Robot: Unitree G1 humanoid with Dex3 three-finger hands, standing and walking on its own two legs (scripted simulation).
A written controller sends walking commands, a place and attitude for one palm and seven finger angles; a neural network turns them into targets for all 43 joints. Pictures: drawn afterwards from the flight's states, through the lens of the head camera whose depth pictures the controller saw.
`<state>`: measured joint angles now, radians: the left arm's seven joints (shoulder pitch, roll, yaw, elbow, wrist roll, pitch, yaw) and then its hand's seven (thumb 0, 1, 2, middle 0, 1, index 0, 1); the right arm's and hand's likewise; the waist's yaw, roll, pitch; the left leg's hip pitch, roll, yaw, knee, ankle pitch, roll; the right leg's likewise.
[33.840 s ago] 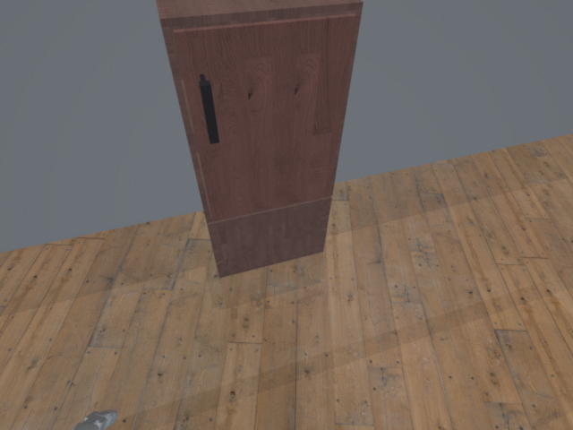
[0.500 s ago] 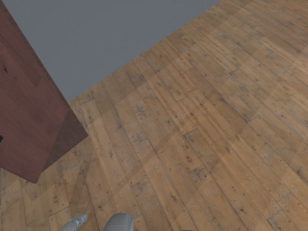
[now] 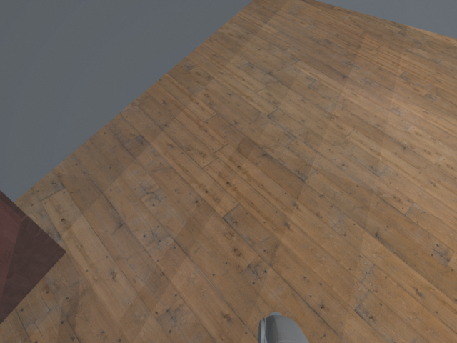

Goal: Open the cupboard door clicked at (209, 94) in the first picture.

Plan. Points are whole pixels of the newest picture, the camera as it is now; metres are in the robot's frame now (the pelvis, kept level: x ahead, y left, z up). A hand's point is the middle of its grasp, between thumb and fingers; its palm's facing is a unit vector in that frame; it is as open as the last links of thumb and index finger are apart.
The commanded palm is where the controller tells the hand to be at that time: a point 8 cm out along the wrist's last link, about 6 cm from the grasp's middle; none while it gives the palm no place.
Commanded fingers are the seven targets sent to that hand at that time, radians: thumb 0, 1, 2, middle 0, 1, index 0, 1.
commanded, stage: walk to a spot facing it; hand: left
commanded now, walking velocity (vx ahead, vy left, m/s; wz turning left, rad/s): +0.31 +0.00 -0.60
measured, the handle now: out of the picture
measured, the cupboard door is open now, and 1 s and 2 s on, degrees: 39 39 39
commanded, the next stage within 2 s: turn to face it in 1.10 s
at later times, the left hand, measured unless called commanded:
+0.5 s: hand (193, 272) +0.28 +0.09 -0.16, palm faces -0.21 -0.95 -0.23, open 7.2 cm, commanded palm none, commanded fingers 0.00 0.90 0.90 -0.20 -0.30 -0.20 -0.30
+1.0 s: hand (221, 180) +0.54 +0.04 -0.18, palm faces -0.35 -0.92 -0.16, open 7.4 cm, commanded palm none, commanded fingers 0.00 0.90 0.90 -0.20 -0.30 -0.20 -0.30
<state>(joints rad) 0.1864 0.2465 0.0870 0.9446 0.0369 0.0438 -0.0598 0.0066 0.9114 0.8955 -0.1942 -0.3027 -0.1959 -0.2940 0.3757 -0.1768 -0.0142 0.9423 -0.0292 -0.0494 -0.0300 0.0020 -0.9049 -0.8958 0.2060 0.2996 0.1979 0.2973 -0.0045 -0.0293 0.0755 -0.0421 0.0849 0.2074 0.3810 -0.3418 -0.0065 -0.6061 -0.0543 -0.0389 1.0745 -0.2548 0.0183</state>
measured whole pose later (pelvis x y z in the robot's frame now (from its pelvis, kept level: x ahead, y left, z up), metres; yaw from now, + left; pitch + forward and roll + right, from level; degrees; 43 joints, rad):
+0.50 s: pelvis +0.19 -0.09 +0.00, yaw -14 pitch +1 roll +1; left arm 0.26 0.18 0.06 1.00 0.01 -0.06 -0.01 0.00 0.93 0.89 -0.20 -0.30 -0.20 -0.29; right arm 0.18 -0.18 -0.05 0.93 -0.03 -0.02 0.01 0.00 -0.91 -0.90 0.20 0.30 0.19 0.30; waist -0.02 0.01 0.07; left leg -0.63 0.13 0.00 1.03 -0.18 -0.06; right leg -0.14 0.10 -0.02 0.35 -0.22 -0.12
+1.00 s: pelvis +0.46 -0.12 +0.00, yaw -24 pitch +0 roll +0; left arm 0.27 0.17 0.07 1.03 0.03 -0.02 -0.02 0.01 0.91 0.90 -0.20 -0.30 -0.20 -0.29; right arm 0.28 -0.17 -0.04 1.01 -0.02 -0.09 -0.03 -0.01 -0.94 -0.90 0.21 0.30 0.20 0.30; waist 0.03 -0.03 0.07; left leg -0.13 0.01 0.20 0.43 -0.30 0.05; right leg -0.59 -0.07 -0.01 1.20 -0.25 -0.02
